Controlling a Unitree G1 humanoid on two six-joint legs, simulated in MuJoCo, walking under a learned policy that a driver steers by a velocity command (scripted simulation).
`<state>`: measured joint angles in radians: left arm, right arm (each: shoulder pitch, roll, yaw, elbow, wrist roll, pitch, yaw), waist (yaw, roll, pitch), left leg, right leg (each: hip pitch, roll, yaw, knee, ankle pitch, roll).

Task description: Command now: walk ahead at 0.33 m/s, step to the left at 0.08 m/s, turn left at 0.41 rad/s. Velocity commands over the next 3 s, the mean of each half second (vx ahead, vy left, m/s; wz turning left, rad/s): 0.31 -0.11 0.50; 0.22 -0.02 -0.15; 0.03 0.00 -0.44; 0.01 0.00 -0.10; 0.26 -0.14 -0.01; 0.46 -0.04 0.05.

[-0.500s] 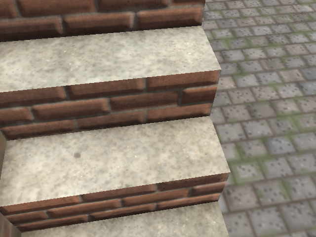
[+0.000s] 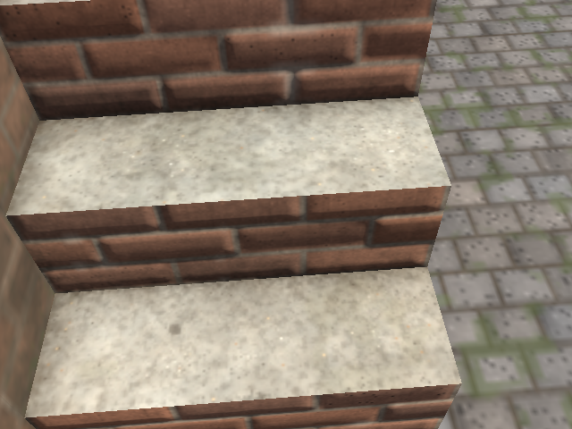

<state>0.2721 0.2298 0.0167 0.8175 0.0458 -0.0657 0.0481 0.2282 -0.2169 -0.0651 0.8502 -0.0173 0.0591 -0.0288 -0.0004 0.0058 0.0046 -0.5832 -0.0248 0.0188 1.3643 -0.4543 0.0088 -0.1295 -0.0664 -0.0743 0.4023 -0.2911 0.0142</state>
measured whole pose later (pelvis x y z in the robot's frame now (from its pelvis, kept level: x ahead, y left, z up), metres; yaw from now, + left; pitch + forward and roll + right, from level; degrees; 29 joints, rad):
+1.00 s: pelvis +0.12 -0.02 +0.12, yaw +10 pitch +0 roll -2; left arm 0.27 0.13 0.01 0.63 0.05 0.05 0.08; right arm 0.01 -0.17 -0.01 0.49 -0.09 0.04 -0.03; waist 0.05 0.06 0.01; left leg -0.72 -0.11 -0.07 1.85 -0.20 0.01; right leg -0.65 0.13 0.02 1.16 -0.51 -0.05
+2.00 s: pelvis -0.09 +0.26 -0.01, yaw -6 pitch -1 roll -1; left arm 0.04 0.16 -0.08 0.63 0.02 0.11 -0.02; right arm 0.27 -0.13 0.03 0.74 0.02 -0.06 -0.05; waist -0.07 -0.13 0.03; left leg -0.22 0.12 0.11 0.49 -0.24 -0.06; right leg -0.18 -0.02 0.09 0.44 -0.25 0.06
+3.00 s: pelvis -0.06 +0.00 +0.00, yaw -5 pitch +0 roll +0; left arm 0.38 0.17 0.02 0.87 0.03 -0.09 -0.01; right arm 0.23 -0.22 -0.04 0.83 -0.02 -0.02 0.01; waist 0.02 0.07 -0.02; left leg -0.68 -0.03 -0.04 1.48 -0.19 0.02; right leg -0.15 0.02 -0.06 0.38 -0.23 -0.05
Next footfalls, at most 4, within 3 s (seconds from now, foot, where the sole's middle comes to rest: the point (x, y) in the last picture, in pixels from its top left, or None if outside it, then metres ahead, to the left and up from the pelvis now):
0.10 left None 0.04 0.14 -0.78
0.76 right None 0.23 -0.10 -0.57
1.66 left None -0.03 0.41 -0.78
1.92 right None -0.10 0.11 -0.78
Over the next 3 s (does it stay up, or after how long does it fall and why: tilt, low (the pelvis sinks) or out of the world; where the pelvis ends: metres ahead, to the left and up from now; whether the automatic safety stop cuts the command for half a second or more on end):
stays up -0.06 0.00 0.00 its command is cut before an obstacle from the start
